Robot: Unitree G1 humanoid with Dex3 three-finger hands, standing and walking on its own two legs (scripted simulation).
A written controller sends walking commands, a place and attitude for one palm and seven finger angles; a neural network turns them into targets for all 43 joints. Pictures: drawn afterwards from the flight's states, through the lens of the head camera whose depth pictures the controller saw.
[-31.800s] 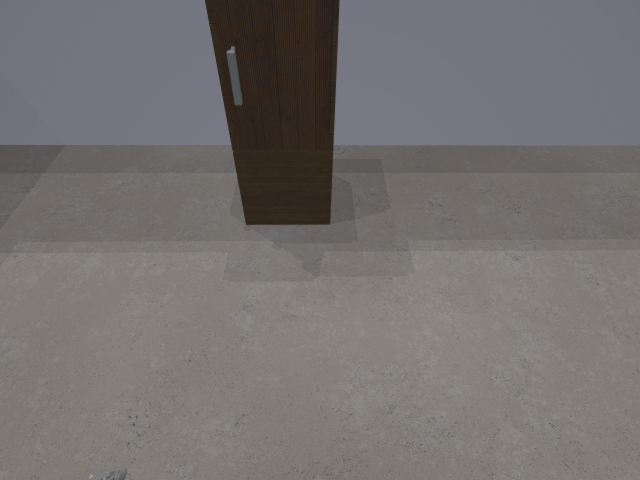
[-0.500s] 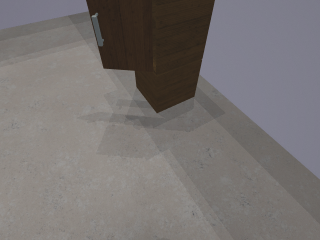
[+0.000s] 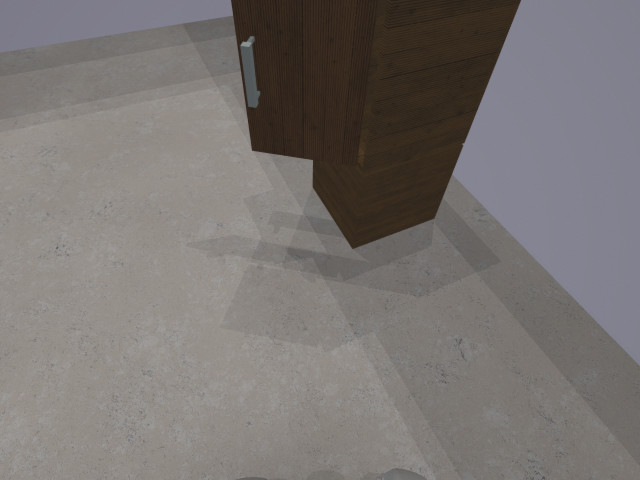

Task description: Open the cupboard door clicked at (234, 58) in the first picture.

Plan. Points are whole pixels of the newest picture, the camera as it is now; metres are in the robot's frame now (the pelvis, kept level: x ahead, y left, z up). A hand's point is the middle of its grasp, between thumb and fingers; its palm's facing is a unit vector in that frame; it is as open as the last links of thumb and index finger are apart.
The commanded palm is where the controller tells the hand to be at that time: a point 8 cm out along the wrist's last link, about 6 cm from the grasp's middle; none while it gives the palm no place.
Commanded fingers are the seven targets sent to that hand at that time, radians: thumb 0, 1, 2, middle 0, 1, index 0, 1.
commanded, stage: take the last steps up to it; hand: left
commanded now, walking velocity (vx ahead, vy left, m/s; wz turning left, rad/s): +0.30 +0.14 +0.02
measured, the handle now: (252, 72) +1.02 +0.27 -0.06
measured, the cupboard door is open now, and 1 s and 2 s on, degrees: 54 54 54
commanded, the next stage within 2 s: come to a stop and stand still in 0.88 s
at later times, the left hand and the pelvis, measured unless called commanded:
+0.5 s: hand (178, 471) +0.14 +0.21 -0.15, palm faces +0.13 -0.97 -0.20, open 7.3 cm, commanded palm none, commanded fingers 0.00 0.90 0.90 -0.20 -0.30 -0.20 -0.30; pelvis +0.19 +0.04 +0.02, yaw +2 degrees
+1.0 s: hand (194, 257) +0.49 +0.29 -0.15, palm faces -0.01 -0.98 -0.21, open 7.4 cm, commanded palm none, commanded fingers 0.00 0.90 0.90 -0.20 -0.30 -0.20 -0.30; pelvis +0.37 +0.11 +0.00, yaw -2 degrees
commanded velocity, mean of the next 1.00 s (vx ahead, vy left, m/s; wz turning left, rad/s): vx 0.23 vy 0.10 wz -0.03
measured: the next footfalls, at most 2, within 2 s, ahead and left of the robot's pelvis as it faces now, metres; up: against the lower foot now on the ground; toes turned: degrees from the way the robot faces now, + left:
right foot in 0.16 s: +0.16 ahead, -0.10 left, +0.00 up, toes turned -7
left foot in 0.60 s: +0.45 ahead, +0.22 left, +0.00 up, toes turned +0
